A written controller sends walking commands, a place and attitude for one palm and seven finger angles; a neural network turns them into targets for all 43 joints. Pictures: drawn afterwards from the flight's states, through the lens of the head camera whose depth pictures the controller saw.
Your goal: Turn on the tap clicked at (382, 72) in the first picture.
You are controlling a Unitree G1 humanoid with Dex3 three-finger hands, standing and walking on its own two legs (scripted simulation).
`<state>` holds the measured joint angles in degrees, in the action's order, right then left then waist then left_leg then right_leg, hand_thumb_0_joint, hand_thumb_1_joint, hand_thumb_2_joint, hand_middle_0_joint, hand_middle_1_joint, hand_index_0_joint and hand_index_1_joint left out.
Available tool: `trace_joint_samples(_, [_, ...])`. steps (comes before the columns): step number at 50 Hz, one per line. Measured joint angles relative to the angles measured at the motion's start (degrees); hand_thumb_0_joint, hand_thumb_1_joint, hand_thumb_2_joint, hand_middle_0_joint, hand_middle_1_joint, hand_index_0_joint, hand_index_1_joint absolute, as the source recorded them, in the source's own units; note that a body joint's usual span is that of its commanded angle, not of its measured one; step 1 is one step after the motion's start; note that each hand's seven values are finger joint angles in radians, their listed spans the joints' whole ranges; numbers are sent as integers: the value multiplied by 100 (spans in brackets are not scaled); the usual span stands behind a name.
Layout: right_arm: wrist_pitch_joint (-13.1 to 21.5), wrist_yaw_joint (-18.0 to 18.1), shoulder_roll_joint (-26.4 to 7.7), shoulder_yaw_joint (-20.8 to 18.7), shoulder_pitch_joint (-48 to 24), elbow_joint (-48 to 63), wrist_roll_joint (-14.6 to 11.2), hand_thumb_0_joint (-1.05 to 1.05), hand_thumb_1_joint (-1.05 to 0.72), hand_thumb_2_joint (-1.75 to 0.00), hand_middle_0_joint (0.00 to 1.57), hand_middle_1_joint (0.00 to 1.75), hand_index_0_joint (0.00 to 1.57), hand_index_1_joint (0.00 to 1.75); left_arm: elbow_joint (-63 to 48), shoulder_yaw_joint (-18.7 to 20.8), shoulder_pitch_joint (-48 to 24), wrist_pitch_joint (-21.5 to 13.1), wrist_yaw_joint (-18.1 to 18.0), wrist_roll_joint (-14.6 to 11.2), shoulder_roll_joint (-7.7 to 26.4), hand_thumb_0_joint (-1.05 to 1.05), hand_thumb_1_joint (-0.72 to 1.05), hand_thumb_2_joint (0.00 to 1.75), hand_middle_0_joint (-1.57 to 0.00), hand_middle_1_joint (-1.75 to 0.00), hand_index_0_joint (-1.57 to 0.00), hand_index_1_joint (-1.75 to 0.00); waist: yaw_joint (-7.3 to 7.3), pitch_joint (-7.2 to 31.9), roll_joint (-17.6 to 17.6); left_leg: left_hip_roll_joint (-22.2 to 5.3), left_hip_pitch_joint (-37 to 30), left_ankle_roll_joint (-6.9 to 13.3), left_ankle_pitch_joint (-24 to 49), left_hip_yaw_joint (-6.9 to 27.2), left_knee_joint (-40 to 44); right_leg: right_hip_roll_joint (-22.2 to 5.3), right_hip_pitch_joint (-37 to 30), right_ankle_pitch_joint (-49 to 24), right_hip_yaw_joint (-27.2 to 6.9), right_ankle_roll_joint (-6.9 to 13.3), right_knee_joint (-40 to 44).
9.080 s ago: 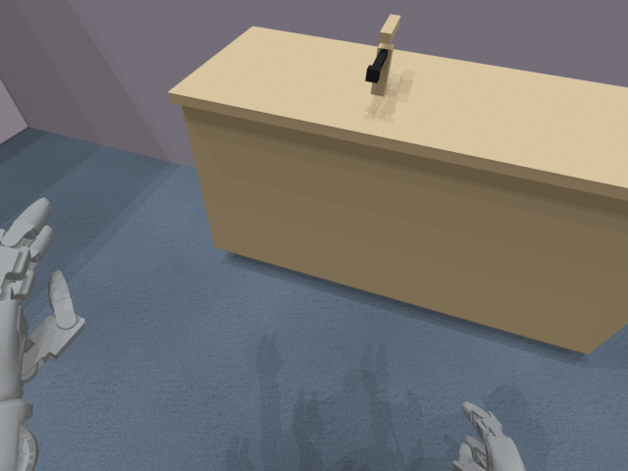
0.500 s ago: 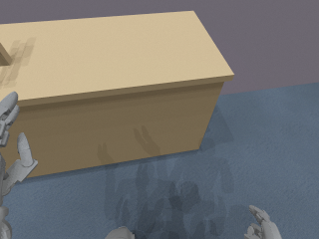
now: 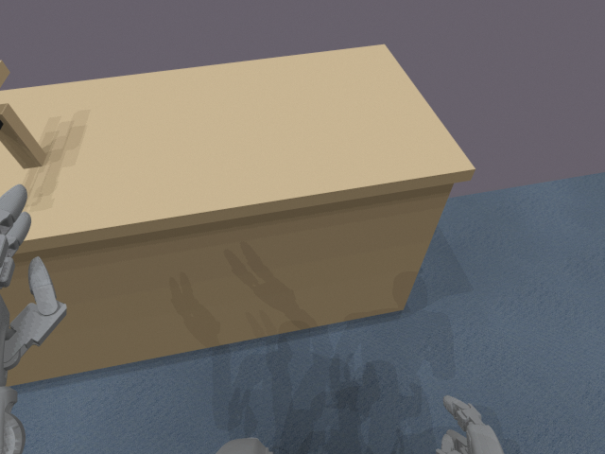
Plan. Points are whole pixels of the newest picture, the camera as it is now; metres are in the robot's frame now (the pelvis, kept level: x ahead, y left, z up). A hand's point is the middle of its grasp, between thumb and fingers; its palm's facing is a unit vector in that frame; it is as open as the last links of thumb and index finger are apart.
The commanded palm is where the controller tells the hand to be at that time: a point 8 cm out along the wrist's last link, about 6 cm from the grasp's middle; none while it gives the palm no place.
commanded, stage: come to a stop and stand still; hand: left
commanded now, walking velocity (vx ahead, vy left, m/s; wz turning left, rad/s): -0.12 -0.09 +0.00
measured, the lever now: out of the picture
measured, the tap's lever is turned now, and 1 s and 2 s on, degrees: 0 0 0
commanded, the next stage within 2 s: look again from close up in 1.70 s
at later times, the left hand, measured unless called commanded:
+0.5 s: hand (52, 337) +0.19 +0.24 +0.16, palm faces +0.35 -0.84 -0.40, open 7.5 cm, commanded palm +0.14 +0.29 +0.18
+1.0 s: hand (41, 360) +0.18 +0.26 +0.14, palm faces +0.21 -0.89 -0.40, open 7.5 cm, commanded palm +0.13 +0.31 +0.18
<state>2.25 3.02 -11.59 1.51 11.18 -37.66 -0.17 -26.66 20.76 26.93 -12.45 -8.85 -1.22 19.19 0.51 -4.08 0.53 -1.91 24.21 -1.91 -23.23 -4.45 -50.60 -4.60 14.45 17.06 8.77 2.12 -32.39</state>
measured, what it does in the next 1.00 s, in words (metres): steps on the spot: left foot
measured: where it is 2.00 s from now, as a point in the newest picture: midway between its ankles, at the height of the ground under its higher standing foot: outside the picture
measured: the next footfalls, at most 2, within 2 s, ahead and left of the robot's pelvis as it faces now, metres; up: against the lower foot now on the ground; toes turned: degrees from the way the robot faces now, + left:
left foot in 0.10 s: +0.05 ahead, +0.13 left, +0.00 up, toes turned -1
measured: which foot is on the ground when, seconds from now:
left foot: up 0.00-0.08, down 0.10-1.00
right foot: down 0.00-1.00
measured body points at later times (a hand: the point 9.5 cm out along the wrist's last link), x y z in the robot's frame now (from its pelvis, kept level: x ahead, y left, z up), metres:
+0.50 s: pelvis -0.03 +0.01 +0.00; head -0.02 +0.00 +0.45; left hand +0.16 +0.28 +0.19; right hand +0.12 -0.21 -0.10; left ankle +0.02 +0.14 -0.73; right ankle -0.01 -0.07 -0.74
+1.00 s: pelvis -0.05 +0.04 +0.00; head -0.04 +0.06 +0.45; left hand +0.16 +0.31 +0.16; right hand +0.08 -0.20 -0.07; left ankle +0.01 +0.13 -0.74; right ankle -0.01 -0.07 -0.73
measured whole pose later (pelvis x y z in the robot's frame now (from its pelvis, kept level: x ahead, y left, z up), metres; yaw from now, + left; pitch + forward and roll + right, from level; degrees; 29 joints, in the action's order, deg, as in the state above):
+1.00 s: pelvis -0.05 +0.04 +0.00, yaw -5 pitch -2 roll -1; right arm 8.4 2.0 -11.6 1.7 15.5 -32.2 -0.5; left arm -23.5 17.1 27.0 -12.2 -3.8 -1.0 20.8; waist 0.1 -2.8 -1.4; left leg -1.0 15.4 1.9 -9.7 -4.3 -26.9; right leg 0.9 14.7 11.4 2.5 0.7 -25.5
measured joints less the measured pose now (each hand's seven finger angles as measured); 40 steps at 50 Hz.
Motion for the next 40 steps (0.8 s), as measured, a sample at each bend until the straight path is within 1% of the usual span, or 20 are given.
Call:
trace_joint_samples(2, [-4, 58, -83, -43, -1, 123, 23, 1, -90, -89, 20, 30, 21, 30, -150, -40, 33, 23, -37, 22, -15, 2, 88, 90, -21, -30, -21, -30, -39, -37, -76, -47, -213, 6, 321, -17, 758, -38, -47, -13, -6, -56, 38])
trace_joint_samples(5, [2, 144, -241, -162, 7, 357, 26, 1, -90, -89, 20, 30, 21, 30, -479, -121, 115, 44, -58, 15, 21, 2, 88, 90, -21, -30, -21, -30, -84, -40, 6, -170, -690, 46, 1358, -2, 1917, 44, -27, 119, 18, -170, -185])
trace_joint_samples(7, [-3, 193, -144, -252, -63, 370, 3, 1, -90, -89, 20, 30, 20, 30, -506, -91, 13, 22, -33, -9, 188, 2, 88, 90, -21, -30, -21, -30, -37, -54, -186, -116, -723, 116, 1120, -118, 1855, 7, 78, 405, -164, -248, -461])
trace_joint_samples(9, [36, 185, -9, -242, -100, 413, 39, 1, -90, -89, 20, 30, 20, 30, -377, -8, -90, 5, 6, -27, 313, 2, 88, 90, -21, -30, -21, -30, -37, -13, -303, -104, -717, 156, 1054, -162, 1926, 149, 270, 924, -407, -297, -896])
trace_joint_samples(10, [81, 157, 46, -219, -108, 442, 52, 1, -90, -89, 20, 30, 20, 30, -323, 25, -134, 15, 13, -25, 343, 2, 88, 90, -21, -30, -21, -30, -55, -5, -299, -127, -719, 162, 1102, -138, 2003, 237, 321, 984, -446, -306, -1013])
trace_joint_samples(13, [225, 7, 172, -116, -102, 545, 44, 1, -90, -89, 20, 30, 20, 30, -356, 84, -135, 83, 13, -48, 343, 2, 88, 90, -21, -30, -21, -30, -67, -1, -228, -234, -711, 132, 1282, -94, 2189, 423, 279, 833, -414, -331, -760])
trace_joint_samples(16, [297, -101, 256, -5, -78, 635, 22, 1, -90, -89, 20, 30, 20, 30, -485, 74, -6, 123, 26, -73, 303, 2, 89, 90, -21, -30, -21, -30, -48, 18, -158, -311, -614, 82, 1333, -116, 2165, 485, 27, 478, -334, -356, -29])
trace_joint_samples(18, [278, -116, 257, 41, -94, 620, 6, 1, -90, -89, 20, 30, 21, 30, -465, 20, 20, 131, 50, -55, 256, 2, 89, 90, -21, -30, -20, -30, -48, -36, -11, -402, -547, 39, 1310, -73, 2032, 564, -89, -275, -251, -170, 327])
trace_joint_samples(20, [212, -109, 234, 64, -67, 537, -8, 1, -90, -89, 20, 30, 21, 30, -394, -61, 51, 166, 88, -73, 202, 2, 89, 90, -21, -30, -21, -30, -54, -16, 120, -448, -483, 15, 1187, 7, 1898, 634, -92, -362, -199, 39, 336])
trace_joint_samples(22, [129, -87, 191, 73, -1, 430, -14, 1, -90, -89, 20, 30, 21, 30, -331, -129, 119, 240, 106, -119, 126, 2, 88, 90, -21, -30, -21, -30, -24, 81, 147, -349, -411, 21, 788, 113, 1650, 633, -30, -280, -234, 130, 277])
trace_joint_samples(25, [39, -20, 79, 66, 116, 265, -11, 1, -90, -89, 20, 30, 21, 30, -242, -210, 176, 334, 76, -139, 21, 1, 88, 90, -21, -30, -21, -30, -34, 210, 176, -174, -501, 63, 616, 235, 1479, 627, 20, -262, -256, 134, 239])
trace_joint_samples(27, [10, 39, 3, 38, 206, 177, -11, 1, -90, -89, 20, 30, 21, 30, -185, -242, 125, 354, 61, -130, 13, 1, 88, 90, -21, -30, -21, -30, -70, 261, 196, -126, -691, 106, 828, 281, 1725, 640, 31, -253, -198, 114, 206])
trace_joint_samples(29, [-29, 93, 2, 11, 239, 70, -10, 1, -90, -89, 20, 30, 21, 30, -86, -229, 9, 346, 51, -116, 49, 2, 88, 90, -21, -30, -21, -30, -48, 216, 56, -56, -796, 138, 977, 250, 1856, 573, -15, -264, -224, 90, 208])
trace_joint_samples(33, [-16, 153, -32, 11, 333, 128, 17, 1, -90, -89, 20, 30, 21, 30, 26, -156, -25, 280, 24, -69, 80, 2, 88, 90, -21, -30, -21, -30, -56, 251, -47, -40, -875, 155, 1100, 190, 2117, 566, -54, -426, -280, 14, 426])
trace_joint_samples(35, [39, 155, -39, -1, 339, 181, 15, 1, -90, -89, 20, 30, 20, 30, 40, -142, -34, 217, 14, -45, 98, 2, 88, 90, -21, -30, -21, -30, -71, 249, -47, -51, -851, 153, 1156, 191, 2163, 580, -40, -500, -277, 26, 498])
trace_joint_samples(36, [168, 154, -28, -77, 411, 221, 70, 1, -90, -89, 20, 30, 20, 30, 124, -69, -337, 211, 166, 155, 283, 2, 88, 90, -21, -30, -21, -30, 47, 191, -28, -95, -791, 172, 1147, 208, 2098, 621, -44, -551, -251, 40, 552])
trace_joint_samples(37, [317, 149, -19, -122, 453, 205, 76, 1, -90, -89, 20, 30, 20, 30, 341, 84, -890, 113, 325, 278, 618, 2, 88, 90, -21, -30, -21, -30, 174, 87, -42, -120, -708, 200, 1147, 256, 2005, 650, -28, -603, -200, 95, 570])
trace_joint_samples(38, [421, 114, -25, -120, 428, 139, 68, 1, -90, -89, 20, 30, 20, 30, 670, 251, -1455, -54, 392, 283, 902, 2, 88, 90, -21, -30, -21, -30, 263, 12, -80, -106, -637, 184, 1145, 312, 1945, 653, 30, -631, -171, 140, 533])
trace_joint_samples(39, [470, 53, -52, -98, 367, 103, 39, 1, -90, -89, 20, 30, 20, 30, 981, 412, -1865, -185, 398, 211, 1049, 2, 88, 90, -22, -30, -21, -30, 310, -35, -99, -84, -597, 165, 1153, 344, 1920, 660, 86, -655, -190, 154, 500])
trace_joint_samples(40, [496, -29, -90, -84, 295, 109, -8, 1, -90, -89, 20, 30, 20, 30, 1161, 549, -2041, -226, 363, 82, 1066, 2, 88, 90, -21, -30, -21, -30, 297, -66, -85, -64, -600, 165, 1212, 354, 1939, 672, 108, -687, -238, 136, 501])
